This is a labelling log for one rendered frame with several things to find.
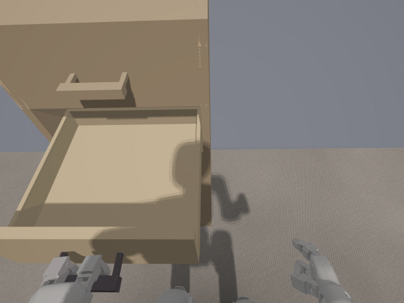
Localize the robot left hand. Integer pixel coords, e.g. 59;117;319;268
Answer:
29;254;110;303

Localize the left robot thigh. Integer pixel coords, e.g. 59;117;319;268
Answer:
154;289;194;303

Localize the cabinet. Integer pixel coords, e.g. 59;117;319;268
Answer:
0;0;211;226

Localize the handle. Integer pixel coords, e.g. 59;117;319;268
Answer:
56;82;127;100
49;252;124;292

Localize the drawer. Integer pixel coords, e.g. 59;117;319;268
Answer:
0;107;202;264

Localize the robot right hand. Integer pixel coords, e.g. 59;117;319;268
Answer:
290;239;340;298

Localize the right robot forearm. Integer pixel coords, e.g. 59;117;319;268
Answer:
318;285;355;303

